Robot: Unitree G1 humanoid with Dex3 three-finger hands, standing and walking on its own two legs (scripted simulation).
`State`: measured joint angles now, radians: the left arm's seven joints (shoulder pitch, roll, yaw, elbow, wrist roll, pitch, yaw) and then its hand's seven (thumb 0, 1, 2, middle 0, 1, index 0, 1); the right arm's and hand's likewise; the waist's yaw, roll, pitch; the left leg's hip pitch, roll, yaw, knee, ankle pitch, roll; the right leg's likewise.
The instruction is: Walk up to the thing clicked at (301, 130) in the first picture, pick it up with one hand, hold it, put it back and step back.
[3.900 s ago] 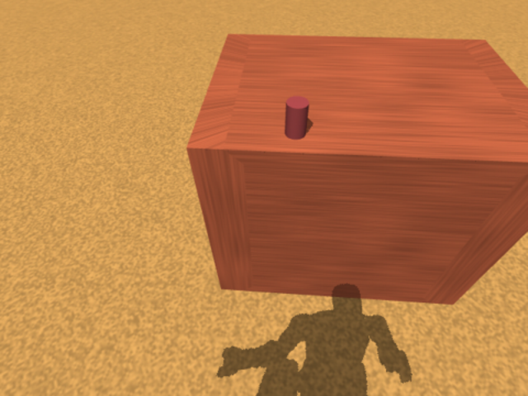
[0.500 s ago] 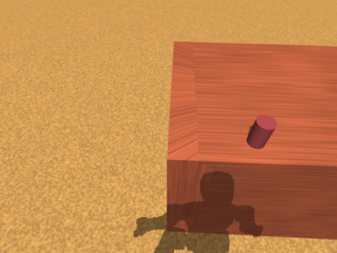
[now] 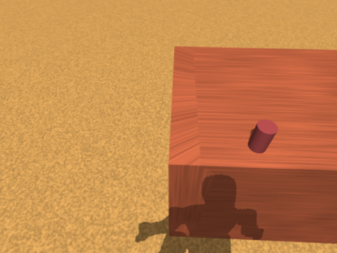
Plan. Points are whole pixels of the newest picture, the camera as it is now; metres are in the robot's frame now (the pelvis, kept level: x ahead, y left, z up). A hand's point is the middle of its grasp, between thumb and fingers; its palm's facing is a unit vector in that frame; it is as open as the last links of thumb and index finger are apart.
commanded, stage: stand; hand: right
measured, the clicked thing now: (261, 136) +0.43 -0.23 +0.01
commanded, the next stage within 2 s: none
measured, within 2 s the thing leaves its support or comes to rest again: neither
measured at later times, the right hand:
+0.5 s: hand out of the picture +0.09 -0.25 -0.16, palm faces -0.02 +0.94 -0.34, open 7.4 cm
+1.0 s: hand out of the picture +0.09 -0.25 -0.16, palm faces -0.03 +0.94 -0.34, open 7.4 cm
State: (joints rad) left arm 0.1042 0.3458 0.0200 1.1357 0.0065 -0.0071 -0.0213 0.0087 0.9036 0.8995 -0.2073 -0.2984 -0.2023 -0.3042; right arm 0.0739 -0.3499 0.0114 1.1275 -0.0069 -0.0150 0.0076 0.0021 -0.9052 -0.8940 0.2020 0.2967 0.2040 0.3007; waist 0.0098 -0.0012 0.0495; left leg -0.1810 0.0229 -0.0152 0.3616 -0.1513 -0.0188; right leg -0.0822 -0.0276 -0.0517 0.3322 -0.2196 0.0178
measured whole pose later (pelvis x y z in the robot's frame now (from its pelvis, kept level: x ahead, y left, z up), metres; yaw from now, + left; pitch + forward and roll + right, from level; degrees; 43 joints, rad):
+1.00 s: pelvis +0.02 +0.00 +0.00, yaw -1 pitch -1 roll +0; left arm 0.11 0.35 0.01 1.13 0.01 -0.01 -0.01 0.01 0.90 0.90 -0.21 -0.30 -0.20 -0.30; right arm 0.09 -0.35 0.01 1.15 -0.01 -0.01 0.01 0.00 -0.91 -0.89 0.20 0.30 0.20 0.30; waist 0.00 0.00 0.04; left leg -0.14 0.02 0.00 0.32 -0.16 -0.02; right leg -0.05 -0.03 -0.04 0.30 -0.22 0.02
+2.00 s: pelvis +0.01 +0.00 +0.00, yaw -1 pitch -2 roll +0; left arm 0.14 0.35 0.01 1.12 0.01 -0.01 -0.01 0.01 0.90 0.90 -0.21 -0.30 -0.20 -0.30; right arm 0.11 -0.35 0.01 1.14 -0.01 -0.01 0.00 0.00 -0.91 -0.89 0.20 0.30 0.20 0.30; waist 0.00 0.00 0.05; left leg -0.13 0.02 0.00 0.32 -0.15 -0.02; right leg -0.05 -0.03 -0.04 0.30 -0.22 0.02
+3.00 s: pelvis +0.02 +0.00 +0.00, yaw -3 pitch -2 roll +0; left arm 0.26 0.24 0.12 0.61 -0.03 -0.06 0.06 0.00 -0.52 0.05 -0.07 -0.05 -0.06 -0.06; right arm 0.41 -0.30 -0.21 0.06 0.06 -0.09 -0.05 -0.01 0.56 -0.04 0.04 0.06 0.05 0.06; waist -0.04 -0.04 0.02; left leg -0.16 0.04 0.04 0.42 -0.23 -0.02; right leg -0.09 -0.02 0.01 0.41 -0.28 0.02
